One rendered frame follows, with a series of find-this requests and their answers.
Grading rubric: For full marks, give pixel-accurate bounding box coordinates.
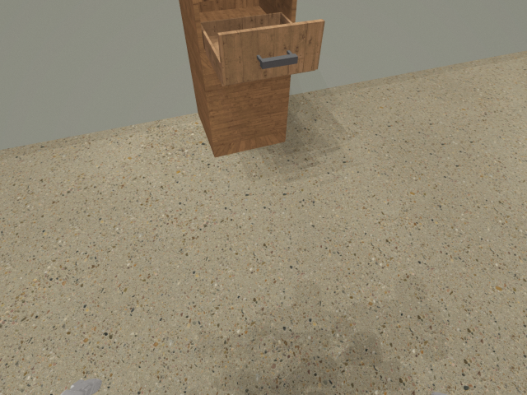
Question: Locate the left robot hand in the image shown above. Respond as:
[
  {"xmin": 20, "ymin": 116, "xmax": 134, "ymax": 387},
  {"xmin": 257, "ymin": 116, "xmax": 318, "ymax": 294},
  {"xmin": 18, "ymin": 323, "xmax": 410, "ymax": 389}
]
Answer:
[{"xmin": 60, "ymin": 379, "xmax": 102, "ymax": 395}]

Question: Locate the cabinet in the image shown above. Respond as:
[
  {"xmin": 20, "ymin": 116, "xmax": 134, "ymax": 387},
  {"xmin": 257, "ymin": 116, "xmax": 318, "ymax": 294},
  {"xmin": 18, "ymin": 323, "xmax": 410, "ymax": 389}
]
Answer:
[{"xmin": 179, "ymin": 0, "xmax": 297, "ymax": 157}]

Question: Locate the handle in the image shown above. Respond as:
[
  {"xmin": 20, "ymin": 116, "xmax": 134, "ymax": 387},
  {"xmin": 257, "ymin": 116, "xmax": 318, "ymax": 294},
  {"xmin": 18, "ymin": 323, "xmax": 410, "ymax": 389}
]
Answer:
[{"xmin": 257, "ymin": 50, "xmax": 298, "ymax": 69}]

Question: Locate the drawer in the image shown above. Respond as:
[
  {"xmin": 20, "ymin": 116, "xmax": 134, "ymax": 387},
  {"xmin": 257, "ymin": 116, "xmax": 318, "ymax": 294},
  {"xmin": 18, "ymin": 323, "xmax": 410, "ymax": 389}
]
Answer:
[{"xmin": 201, "ymin": 12, "xmax": 325, "ymax": 86}]

